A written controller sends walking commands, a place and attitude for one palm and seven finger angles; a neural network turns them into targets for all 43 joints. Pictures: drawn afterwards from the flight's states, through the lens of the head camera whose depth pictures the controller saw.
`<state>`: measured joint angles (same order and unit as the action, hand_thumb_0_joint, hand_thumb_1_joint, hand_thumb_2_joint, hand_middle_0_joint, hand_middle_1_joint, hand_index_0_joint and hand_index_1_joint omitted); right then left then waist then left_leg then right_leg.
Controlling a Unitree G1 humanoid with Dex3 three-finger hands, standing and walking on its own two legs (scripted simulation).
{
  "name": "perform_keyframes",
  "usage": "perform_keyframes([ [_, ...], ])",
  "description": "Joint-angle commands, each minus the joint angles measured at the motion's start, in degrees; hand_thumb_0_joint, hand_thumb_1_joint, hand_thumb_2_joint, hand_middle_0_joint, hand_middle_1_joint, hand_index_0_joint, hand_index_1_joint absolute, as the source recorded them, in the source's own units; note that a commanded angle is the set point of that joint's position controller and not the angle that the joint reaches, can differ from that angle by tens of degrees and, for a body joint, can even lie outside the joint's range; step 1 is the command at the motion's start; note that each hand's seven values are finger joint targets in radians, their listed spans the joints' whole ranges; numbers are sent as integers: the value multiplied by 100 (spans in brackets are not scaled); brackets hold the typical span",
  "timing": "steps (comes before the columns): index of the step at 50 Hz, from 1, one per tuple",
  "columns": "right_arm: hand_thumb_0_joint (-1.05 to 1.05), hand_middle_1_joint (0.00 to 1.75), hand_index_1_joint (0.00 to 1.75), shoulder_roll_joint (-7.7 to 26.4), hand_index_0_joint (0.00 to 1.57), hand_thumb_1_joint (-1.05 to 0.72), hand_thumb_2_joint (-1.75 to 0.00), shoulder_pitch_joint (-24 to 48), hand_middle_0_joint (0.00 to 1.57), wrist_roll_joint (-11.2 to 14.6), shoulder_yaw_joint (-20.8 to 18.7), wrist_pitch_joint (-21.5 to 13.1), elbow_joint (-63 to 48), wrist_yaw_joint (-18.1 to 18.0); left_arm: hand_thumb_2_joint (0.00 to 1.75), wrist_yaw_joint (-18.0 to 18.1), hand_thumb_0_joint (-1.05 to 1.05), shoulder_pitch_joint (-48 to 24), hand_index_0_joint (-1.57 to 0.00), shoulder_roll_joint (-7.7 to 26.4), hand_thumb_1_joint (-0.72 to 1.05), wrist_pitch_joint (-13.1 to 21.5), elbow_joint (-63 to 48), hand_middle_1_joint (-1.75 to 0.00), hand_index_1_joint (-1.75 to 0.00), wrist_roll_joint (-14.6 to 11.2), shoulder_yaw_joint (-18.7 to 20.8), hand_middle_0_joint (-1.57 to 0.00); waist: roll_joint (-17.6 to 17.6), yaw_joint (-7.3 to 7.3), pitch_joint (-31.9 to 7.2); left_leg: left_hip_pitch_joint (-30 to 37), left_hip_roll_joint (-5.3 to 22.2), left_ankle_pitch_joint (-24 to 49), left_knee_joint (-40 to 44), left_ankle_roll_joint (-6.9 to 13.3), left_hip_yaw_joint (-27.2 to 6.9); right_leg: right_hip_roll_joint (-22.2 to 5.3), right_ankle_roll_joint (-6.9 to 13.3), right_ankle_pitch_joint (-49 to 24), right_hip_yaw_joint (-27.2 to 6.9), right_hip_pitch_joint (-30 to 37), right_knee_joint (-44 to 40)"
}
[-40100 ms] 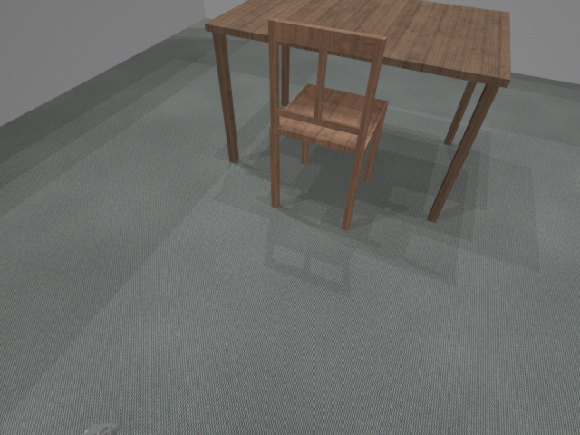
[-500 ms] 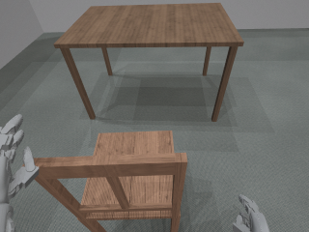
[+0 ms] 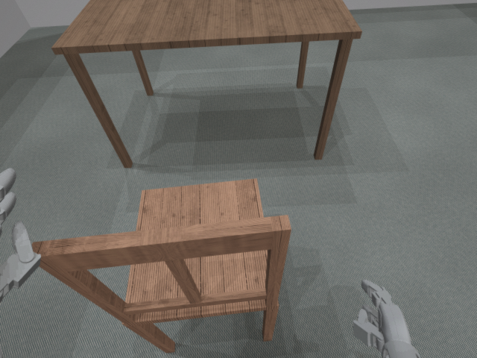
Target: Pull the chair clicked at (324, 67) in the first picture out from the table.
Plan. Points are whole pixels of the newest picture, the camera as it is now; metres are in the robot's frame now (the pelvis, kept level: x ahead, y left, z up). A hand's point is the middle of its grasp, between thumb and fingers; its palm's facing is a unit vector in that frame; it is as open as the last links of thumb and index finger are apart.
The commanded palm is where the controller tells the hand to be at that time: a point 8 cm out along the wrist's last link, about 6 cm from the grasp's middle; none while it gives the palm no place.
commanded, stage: step back with the hand held close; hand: left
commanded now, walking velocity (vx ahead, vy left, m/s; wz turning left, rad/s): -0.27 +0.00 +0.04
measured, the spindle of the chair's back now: (185, 280) +0.27 +0.14 -0.10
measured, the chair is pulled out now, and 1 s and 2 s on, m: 0.71 0.71 0.71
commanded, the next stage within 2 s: stop stepping back and stand still in 0.94 s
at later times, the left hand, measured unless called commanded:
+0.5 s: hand out of the picture +0.12 +0.27 +0.15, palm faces +0.47 -0.76 -0.45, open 7.4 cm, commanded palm +0.05 +0.30 +0.18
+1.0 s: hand out of the picture +0.01 +0.29 +0.17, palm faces +0.60 -0.67 -0.43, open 7.4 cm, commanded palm -0.06 +0.30 +0.18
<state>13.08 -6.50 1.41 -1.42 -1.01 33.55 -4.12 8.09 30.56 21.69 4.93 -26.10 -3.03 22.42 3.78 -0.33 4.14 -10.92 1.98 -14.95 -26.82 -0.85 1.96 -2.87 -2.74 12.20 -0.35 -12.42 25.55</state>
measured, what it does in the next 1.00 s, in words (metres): walks backwards: left foot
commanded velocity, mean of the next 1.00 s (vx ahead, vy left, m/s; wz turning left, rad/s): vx -0.34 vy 0.00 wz -0.03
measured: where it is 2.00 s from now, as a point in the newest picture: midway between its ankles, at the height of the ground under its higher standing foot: outside the picture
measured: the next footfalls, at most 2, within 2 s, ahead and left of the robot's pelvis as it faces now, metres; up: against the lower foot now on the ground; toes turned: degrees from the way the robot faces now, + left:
left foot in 0.98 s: -0.17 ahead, +0.09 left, +0.00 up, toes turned +8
right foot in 1.30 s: -0.17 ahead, -0.17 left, +0.00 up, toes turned -2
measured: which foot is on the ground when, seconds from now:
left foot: down 0.00-0.76, up 0.78-0.96, down 0.98-1.00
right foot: down 0.00-0.98, up 1.00-1.00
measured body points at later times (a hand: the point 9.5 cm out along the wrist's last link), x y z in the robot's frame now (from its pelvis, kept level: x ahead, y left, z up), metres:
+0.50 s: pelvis -0.08 +0.00 -0.01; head -0.07 +0.00 +0.44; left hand +0.09 +0.31 +0.18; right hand +0.09 -0.24 -0.09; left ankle -0.01 +0.13 -0.74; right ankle +0.01 -0.15 -0.73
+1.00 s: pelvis -0.16 -0.01 -0.02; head -0.14 +0.01 +0.43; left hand -0.03 +0.32 +0.19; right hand +0.05 -0.23 -0.09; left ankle -0.21 +0.09 -0.75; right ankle +0.01 -0.14 -0.73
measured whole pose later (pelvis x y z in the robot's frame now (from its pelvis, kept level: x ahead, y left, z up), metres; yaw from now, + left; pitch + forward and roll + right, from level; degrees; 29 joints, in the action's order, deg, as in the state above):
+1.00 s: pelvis -0.16 -0.01 -0.02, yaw +8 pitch +0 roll +2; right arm 12.1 -9.4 0.0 -0.9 -6.9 35.8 -4.6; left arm 10.3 25.1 24.7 11.0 -29.6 -1.9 27.1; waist -4.3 -1.4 2.4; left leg -13.4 -1.1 -20.8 -33.8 1.0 5.0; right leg -3.9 -1.9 8.3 -3.1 -30.5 33.4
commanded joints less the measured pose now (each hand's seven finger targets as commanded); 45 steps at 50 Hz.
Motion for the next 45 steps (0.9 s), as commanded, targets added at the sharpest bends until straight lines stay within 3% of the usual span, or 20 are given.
perform_keyframes([
  [1,0,30,30,524,20,-90,-90,489,20,30,-246,-181,-928,-94,90,211,0,387,-20,1154,90,344,-1405,-30,-30,29,890,-20,-111,-85,-1405,237,613,2431,279,223,-335,-291,243,-1818,84,537,220],
  [5,0,30,30,533,20,-90,-90,447,20,34,-241,-309,-881,-183,90,303,0,213,-20,1434,90,436,-1871,-30,-30,5,1074,-20,321,-92,-1354,-157,700,1881,374,269,-466,-246,217,-1260,58,444,381],
  [10,0,30,30,536,20,-90,-90,272,20,34,-238,-458,-774,-238,90,364,0,201,-20,1243,90,434,-1551,-30,-30,-3,964,-20,379,-67,-1026,-894,617,466,303,246,-464,-246,249,-903,-137,358,258],
  [12,0,30,30,531,20,-90,-90,179,20,10,-225,-475,-781,-228,90,366,0,89,-20,1106,90,413,-1369,-30,-30,25,827,-20,-37,-42,-823,-1033,399,-377,111,172,-385,-326,301,-439,-395,5,-108],
  [15,0,30,30,574,20,-90,-90,49,20,5,-249,-476,-692,-231,90,405,0,-154,-20,1181,90,382,-1168,-30,-30,73,770,-20,-599,19,-464,-818,98,-1224,-396,122,-237,-589,489,1233,-844,-974,-941],
  [17,0,30,30,584,20,-90,-90,54,20,-30,-180,-503,-738,-213,90,419,0,-364,-20,1156,90,401,-1207,-30,-30,120,669,-20,-816,30,-418,-581,26,-1251,-799,108,-232,-721,548,2131,-850,-1602,-1157],
  [19,0,30,30,583,20,-90,-90,64,20,-54,-119,-525,-735,-213,90,438,0,-538,-20,1206,90,421,-1281,-30,-30,158,675,-20,-862,44,-419,-503,90,-1203,-689,144,-358,-671,513,2222,-634,-1769,-1043],
  [22,0,30,30,661,20,-90,-90,91,20,-23,-110,-595,-871,-270,90,471,0,-506,-20,1332,90,512,-1615,-30,-30,159,866,-20,81,-7,-568,-1486,487,-1848,631,326,-941,-96,224,1873,-135,-680,-111],
  [25,0,30,30,690,20,-90,-90,163,20,54,-174,-712,-985,-261,90,480,0,-260,-20,1437,90,630,-1860,-30,-30,189,1087,-20,968,-41,-820,-2537,945,-2276,1182,561,-1412,194,152,759,128,644,1187],
  [28,0,30,30,710,20,-90,-90,72,20,17,-226,-825,-1004,-186,90,373,0,208,-20,1337,90,756,-1990,-30,-30,154,1111,-20,969,-46,-955,-2545,943,-1903,817,549,-1225,216,159,362,138,668,1295],
  [31,0,30,30,748,20,-90,-90,-15,20,21,-257,-926,-972,-156,90,325,0,314,-20,1326,90,844,-1848,-30,-30,210,1252,-20,1254,-30,-726,-3574,1063,-2895,911,669,-1186,342,123,542,158,1146,1797],
  [33,0,30,30,751,20,-90,-90,-94,20,3,-278,-1017,-889,-127,90,291,0,42,-20,1346,90,948,-1760,-30,-30,241,1305,-20,978,-19,-550,-3843,1085,-2978,690,672,-1146,349,154,543,80,1085,1863],
  [35,0,30,30,744,20,-90,-90,-122,20,18,-323,-1059,-796,-131,90,289,0,-35,-20,1496,90,984,-1635,-30,-30,198,1393,-20,511,-21,-482,-3286,887,-2832,101,538,-750,195,250,910,-153,349,1333],
  [37,0,30,30,658,20,-90,-90,-149,20,-55,-334,-1106,-800,-105,90,283,0,-229,-20,1602,90,1055,-1680,-30,-30,183,1410,-20,-467,-18,-354,-2408,188,-2724,-1235,226,-213,-366,626,2300,-1444,-1238,-96],
  [38,0,30,30,593,20,-90,-90,-170,20,-91,-349,-1098,-664,-80,90,325,0,-372,-20,1682,90,1018,-1612,-30,-30,140,1397,-20,-1204,-34,-394,-1436,-199,-2223,-2708,-6,3,-1099,985,3385,-2473,-2444,-1308],
  [39,0,30,30,505,20,-90,-90,-96,20,-132,-373,-1016,-491,-11,90,392,0,-594,-20,1783,90,877,-1557,-30,-30,119,1306,-20,-1835,-40,-609,-729,-307,-1743,-4274,-119,33,-1853,1329,4183,-3095,-3075,-2166],
  [40,0,30,30,514,20,-90,-90,-41,20,-248,-382,-900,-334,3,90,414,0,-858,-20,1781,90,735,-1359,-30,-30,151,1294,-20,-1813,74,-525,-747,-320,-1510,-5034,-168,-126,-1862,1447,4170,-3061,-3237,-2346],
  [41,0,30,30,436,20,-90,-90,-113,20,-243,-298,-799,-274,22,90,352,0,-909,-20,1627,90,687,-1111,-30,-30,157,1155,-20,-2012,190,-670,-630,-251,-1325,-5141,-179,-134,-1673,1247,3958,-2413,-3169,-2119],
  [43,0,30,30,357,20,-90,-90,-24,20,-174,-108,-774,-476,-14,90,245,0,-885,-20,1458,90,785,-1041,-30,-30,107,1104,-20,-2068,126,-621,-391,-173,-1366,-3376,-104,95,-908,712,2734,-1185,-2592,-1617],
  [45,0,30,30,445,20,-90,-90,156,20,-113,-42,-806,-487,-90,90,266,0,-1114,-20,1513,90,911,-1327,-30,-30,70,1071,-20,-1623,11,-544,-555,-231,-1527,-1076,20,220,-699,589,1865,-1003,-1620,-1041],
])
